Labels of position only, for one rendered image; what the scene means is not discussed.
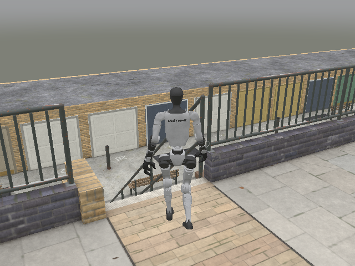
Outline robot left forearm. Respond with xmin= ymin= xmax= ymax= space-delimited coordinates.
xmin=144 ymin=135 xmax=156 ymax=162

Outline left robot upper arm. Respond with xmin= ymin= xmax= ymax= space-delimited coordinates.
xmin=151 ymin=111 xmax=165 ymax=143

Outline robot left hand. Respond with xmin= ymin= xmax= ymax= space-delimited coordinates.
xmin=143 ymin=160 xmax=156 ymax=176

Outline robot right hand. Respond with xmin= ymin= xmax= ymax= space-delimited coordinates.
xmin=195 ymin=152 xmax=207 ymax=163

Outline humanoid robot head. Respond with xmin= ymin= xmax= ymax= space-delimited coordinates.
xmin=168 ymin=87 xmax=186 ymax=114

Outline robot right shin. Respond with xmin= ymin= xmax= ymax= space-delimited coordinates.
xmin=182 ymin=185 xmax=192 ymax=223

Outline robot right forearm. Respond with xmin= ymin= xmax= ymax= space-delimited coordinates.
xmin=197 ymin=133 xmax=207 ymax=154

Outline right robot upper arm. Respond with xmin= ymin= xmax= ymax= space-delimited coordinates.
xmin=188 ymin=111 xmax=203 ymax=141

